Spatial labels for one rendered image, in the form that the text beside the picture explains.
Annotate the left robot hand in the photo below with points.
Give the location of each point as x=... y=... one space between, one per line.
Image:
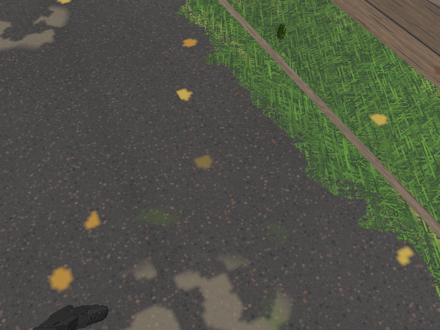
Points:
x=73 y=318

